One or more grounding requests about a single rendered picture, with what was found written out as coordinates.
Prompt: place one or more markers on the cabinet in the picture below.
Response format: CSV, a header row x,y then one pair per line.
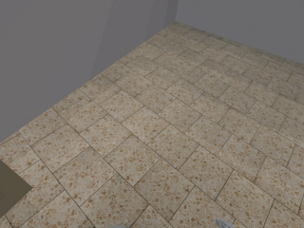
x,y
12,188

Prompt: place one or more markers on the right robot hand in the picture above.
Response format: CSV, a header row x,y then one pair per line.
x,y
224,223

